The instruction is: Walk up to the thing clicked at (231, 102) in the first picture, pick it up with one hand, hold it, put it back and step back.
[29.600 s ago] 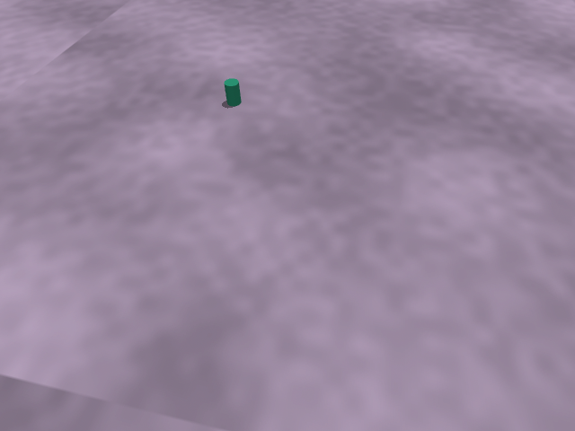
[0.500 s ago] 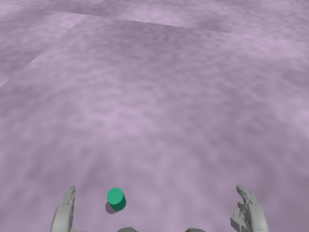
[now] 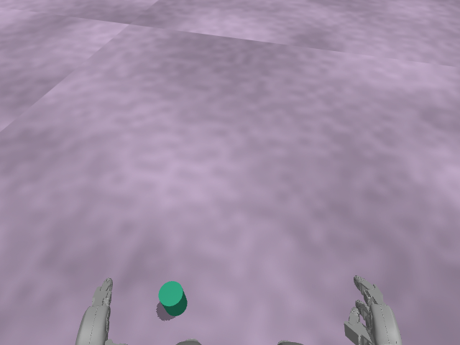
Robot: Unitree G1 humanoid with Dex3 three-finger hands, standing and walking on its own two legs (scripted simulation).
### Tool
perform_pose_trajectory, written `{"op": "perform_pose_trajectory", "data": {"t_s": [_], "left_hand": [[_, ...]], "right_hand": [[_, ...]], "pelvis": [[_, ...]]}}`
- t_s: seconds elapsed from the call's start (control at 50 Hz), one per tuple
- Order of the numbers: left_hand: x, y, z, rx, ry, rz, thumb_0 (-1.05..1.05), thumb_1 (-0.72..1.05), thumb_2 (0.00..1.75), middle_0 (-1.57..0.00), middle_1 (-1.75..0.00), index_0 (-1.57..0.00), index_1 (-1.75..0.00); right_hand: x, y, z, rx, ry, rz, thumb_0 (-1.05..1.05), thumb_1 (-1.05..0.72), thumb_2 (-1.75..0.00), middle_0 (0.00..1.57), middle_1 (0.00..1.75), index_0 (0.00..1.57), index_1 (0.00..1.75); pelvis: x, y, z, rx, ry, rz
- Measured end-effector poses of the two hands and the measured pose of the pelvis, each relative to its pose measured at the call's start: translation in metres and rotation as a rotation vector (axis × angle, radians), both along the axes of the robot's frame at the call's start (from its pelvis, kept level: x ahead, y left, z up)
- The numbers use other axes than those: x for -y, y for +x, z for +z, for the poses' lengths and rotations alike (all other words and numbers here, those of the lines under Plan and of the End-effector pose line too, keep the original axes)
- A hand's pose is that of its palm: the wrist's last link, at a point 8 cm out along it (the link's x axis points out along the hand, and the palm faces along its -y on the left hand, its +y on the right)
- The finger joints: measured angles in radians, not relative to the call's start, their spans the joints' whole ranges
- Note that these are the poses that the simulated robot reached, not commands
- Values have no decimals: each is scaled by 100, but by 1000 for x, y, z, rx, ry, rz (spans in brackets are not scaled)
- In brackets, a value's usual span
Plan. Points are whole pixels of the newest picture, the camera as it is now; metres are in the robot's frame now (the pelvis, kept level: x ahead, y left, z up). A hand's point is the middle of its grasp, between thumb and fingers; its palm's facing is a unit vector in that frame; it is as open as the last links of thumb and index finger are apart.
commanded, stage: stand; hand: left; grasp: from the side
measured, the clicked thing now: (173, 299) +0.39 +0.23 -0.65
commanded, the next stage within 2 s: none
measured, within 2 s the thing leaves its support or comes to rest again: neither
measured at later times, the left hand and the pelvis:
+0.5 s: hand out of the picture +0.14 +0.21 -0.10, palm faces -0.03 -0.95 -0.32, open 8.7 cm; pelvis -0.01 +0.00 +0.01, yaw +0 degrees
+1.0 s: hand out of the picture +0.05 +0.25 -0.10, palm faces -0.01 -0.94 -0.33, open 7.4 cm; pelvis -0.01 +0.01 +0.05, yaw -1 degrees
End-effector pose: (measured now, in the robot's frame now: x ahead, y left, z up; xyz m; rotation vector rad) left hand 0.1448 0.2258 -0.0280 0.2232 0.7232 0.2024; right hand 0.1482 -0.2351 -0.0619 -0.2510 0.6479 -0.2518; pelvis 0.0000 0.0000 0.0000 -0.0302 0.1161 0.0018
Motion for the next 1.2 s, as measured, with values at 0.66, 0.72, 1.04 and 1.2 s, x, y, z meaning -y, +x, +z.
{"op": "perform_pose_trajectory", "data": {"t_s": [0.66, 0.72, 1.04, 1.2], "left_hand": [[-63, -56, -48, -319, 61, -25, 0, 85, 89, -20, -30, -20, -30], [-69, -69, -48, -364, 60, -2, 0, 87, 90, -20, -30, -20, -30], [-74, -105, -39, -493, 44, 35, 0, 90, 90, -20, -30, -20, -30], [-74, -117, -36, -530, 57, 45, 0, 90, 90, -20, -30, -20, -30]], "right_hand": [[44, -64, -15, -444, -24, 26, 1, -91, -90, 21, 30, 20, 30], [44, -75, -14, -485, -17, 8, 1, -91, -90, 21, 30, 20, 30], [26, -98, -13, -559, 51, -5, 0, -91, -90, 21, 30, 20, 30], [37, -107, -13, -587, 51, -23, 0, -91, -90, 21, 30, 20, 30]], "pelvis": [[-6, -2, 27, 131, 31, -4], [-9, -2, 32, 146, 30, -5], [-14, -12, 53, 193, 36, -11], [-10, -16, 55, 194, 37, -11]]}}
